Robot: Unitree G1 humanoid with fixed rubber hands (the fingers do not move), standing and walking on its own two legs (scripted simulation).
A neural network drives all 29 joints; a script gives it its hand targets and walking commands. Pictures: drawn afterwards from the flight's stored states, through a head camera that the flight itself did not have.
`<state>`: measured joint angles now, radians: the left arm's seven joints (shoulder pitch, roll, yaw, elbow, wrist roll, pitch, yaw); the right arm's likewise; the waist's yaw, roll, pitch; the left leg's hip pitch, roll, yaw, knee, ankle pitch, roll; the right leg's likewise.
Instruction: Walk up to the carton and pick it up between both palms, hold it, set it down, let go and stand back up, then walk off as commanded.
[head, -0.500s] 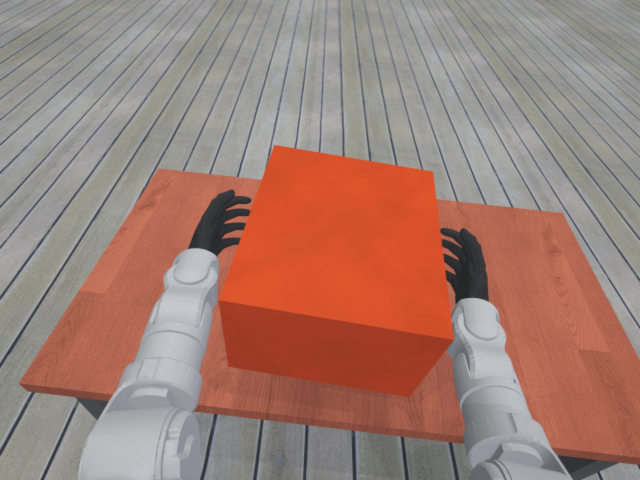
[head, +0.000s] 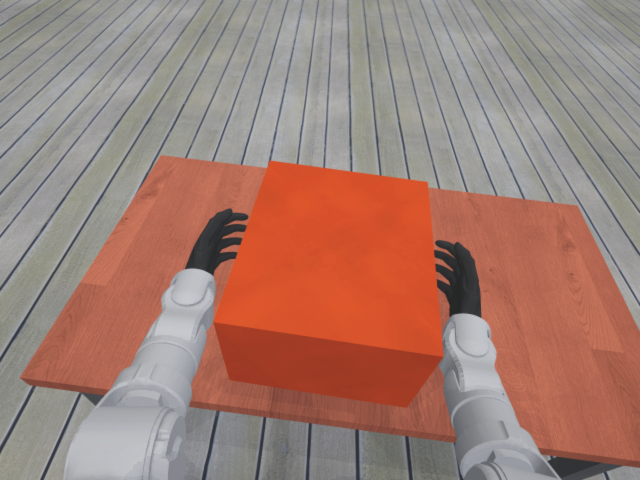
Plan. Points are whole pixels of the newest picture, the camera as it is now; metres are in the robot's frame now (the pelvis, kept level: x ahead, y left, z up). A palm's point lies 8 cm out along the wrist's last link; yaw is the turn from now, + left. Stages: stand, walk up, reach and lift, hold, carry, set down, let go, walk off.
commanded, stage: set down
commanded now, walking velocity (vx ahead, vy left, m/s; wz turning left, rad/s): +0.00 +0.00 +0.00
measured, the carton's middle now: (333, 275) +0.41 -0.03 +0.00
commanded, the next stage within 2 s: none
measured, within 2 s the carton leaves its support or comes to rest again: rests again in 1.56 s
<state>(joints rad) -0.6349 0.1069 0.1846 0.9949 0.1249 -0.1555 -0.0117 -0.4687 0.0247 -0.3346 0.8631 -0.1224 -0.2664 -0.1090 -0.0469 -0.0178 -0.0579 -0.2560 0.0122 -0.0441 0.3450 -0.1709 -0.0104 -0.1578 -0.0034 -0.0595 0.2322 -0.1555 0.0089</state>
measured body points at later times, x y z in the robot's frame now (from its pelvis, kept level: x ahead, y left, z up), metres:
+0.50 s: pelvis -0.01 +0.00 -0.01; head +0.06 +0.01 +0.44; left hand +0.42 +0.14 +0.01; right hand +0.35 -0.20 +0.00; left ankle +0.00 +0.12 -0.75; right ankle -0.03 -0.12 -0.75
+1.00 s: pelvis -0.01 +0.00 -0.02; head +0.09 +0.01 +0.42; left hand +0.41 +0.14 -0.03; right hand +0.35 -0.20 -0.04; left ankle +0.00 +0.12 -0.75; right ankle -0.03 -0.12 -0.75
